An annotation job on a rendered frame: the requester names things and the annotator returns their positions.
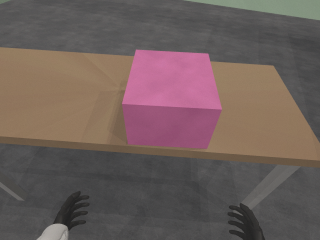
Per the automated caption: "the left robot forearm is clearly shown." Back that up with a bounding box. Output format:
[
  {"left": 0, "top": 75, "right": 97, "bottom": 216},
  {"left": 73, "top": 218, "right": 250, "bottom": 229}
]
[{"left": 37, "top": 223, "right": 69, "bottom": 240}]

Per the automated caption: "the table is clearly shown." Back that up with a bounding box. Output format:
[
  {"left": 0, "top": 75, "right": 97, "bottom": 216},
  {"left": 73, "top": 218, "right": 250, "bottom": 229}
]
[{"left": 0, "top": 47, "right": 320, "bottom": 218}]

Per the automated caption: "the robot right hand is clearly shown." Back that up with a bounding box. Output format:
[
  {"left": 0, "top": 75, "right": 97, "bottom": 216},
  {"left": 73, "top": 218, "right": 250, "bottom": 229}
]
[{"left": 227, "top": 203, "right": 265, "bottom": 240}]

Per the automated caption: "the carton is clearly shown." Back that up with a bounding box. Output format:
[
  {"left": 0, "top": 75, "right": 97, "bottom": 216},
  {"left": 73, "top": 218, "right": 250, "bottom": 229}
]
[{"left": 122, "top": 49, "right": 222, "bottom": 149}]

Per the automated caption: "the robot left hand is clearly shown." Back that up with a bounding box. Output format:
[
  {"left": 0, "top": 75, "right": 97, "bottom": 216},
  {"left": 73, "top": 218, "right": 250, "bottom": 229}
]
[{"left": 53, "top": 191, "right": 90, "bottom": 231}]

